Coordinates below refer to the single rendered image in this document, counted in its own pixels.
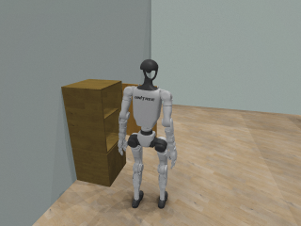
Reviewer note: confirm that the robot left thigh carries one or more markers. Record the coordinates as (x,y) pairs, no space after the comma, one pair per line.
(137,151)

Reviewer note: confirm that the right robot forearm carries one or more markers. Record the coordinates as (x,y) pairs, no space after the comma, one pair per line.
(170,138)

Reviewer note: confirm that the left robot forearm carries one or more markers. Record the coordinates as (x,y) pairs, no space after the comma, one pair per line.
(122,128)

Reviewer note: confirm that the humanoid robot torso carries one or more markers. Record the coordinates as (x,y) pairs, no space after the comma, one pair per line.
(147,106)

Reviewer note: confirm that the robot right upper arm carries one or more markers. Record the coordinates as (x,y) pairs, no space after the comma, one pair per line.
(167,97)

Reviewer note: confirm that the left robot hand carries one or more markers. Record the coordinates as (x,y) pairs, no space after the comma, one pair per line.
(122,144)

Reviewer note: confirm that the robot left upper arm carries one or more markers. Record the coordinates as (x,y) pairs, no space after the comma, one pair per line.
(126,102)

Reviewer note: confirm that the cupboard door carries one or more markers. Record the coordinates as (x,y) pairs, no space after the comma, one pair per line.
(132,127)

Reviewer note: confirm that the right robot hand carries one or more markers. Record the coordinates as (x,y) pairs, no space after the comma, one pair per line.
(172,155)

